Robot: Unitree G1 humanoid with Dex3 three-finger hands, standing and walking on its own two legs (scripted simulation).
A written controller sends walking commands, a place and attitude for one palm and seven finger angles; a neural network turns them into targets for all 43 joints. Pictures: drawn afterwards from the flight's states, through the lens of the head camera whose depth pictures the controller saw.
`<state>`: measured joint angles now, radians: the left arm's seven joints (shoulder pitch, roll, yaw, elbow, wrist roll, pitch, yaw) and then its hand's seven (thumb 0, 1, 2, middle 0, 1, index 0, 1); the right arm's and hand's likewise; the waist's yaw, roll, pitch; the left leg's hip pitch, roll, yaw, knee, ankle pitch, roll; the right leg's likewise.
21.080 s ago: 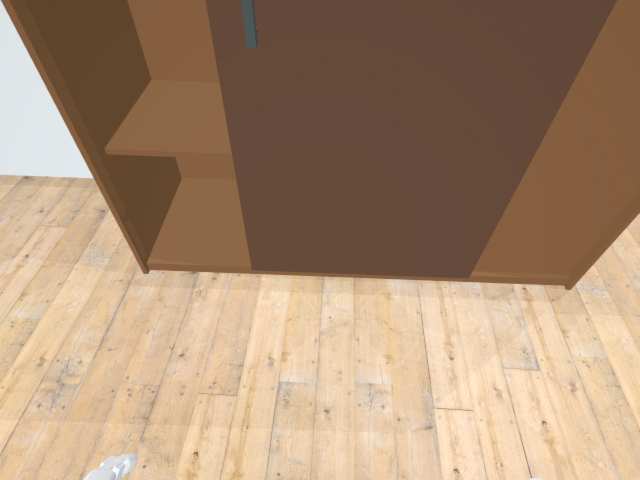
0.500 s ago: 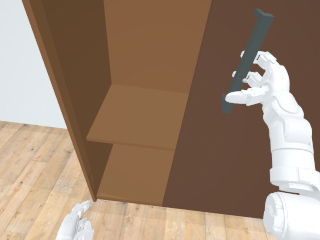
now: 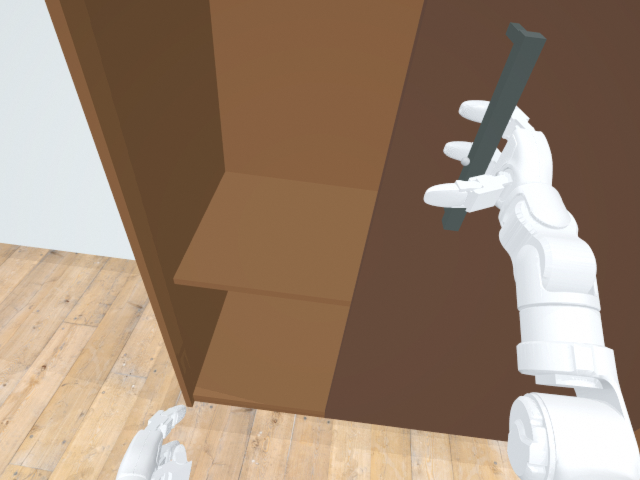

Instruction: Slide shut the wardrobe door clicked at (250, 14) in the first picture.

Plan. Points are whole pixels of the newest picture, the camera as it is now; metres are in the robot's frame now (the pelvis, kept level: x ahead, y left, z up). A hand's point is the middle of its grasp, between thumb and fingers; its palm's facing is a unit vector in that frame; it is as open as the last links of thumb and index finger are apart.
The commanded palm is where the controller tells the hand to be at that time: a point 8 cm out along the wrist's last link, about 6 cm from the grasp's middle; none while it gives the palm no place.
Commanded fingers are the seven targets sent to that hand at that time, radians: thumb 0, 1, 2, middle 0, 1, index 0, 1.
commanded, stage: slide the fingers in behind the handle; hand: right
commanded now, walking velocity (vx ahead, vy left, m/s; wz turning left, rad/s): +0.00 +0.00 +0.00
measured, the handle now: (479, 138) +0.46 -0.15 +0.26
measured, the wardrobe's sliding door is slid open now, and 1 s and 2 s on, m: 0.41 0.41 0.41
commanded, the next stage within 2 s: grip the handle and tug to test in 0.56 s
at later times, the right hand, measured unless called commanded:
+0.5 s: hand (467, 163) +0.40 -0.12 +0.25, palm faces +0.05 +1.00 +0.00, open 14.0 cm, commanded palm +0.38 -0.17 +0.25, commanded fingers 0.00 0.50 -0.30 0.30 1.20 0.30 1.20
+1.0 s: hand (471, 165) +0.40 -0.13 +0.25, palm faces +0.05 +1.00 +0.00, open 11.2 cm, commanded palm +0.38 -0.18 +0.25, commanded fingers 0.00 -0.34 -0.66 0.39 1.32 0.39 1.32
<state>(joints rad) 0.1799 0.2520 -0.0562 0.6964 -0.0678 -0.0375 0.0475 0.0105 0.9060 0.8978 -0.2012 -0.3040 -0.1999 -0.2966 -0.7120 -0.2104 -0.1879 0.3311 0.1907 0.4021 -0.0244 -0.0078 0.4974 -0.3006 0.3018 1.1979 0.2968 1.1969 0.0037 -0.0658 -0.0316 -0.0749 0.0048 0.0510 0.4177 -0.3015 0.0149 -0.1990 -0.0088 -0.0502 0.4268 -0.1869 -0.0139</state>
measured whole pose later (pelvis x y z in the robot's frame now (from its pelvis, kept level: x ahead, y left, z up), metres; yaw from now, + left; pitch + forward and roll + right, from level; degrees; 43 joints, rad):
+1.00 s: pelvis -0.01 +0.00 +0.00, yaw +0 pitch -3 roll +0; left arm 0.17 0.26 -0.06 0.70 -0.07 -0.03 0.05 0.01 0.91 0.90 -0.20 -0.30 -0.20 -0.30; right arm -0.72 -0.23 -0.18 0.35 0.19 0.40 -0.02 0.00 0.09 -0.48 0.34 1.26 0.34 1.26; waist 0.00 -0.06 -0.02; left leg -0.07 0.00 0.06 0.41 -0.29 0.02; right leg -0.20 -0.01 -0.04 0.43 -0.18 -0.01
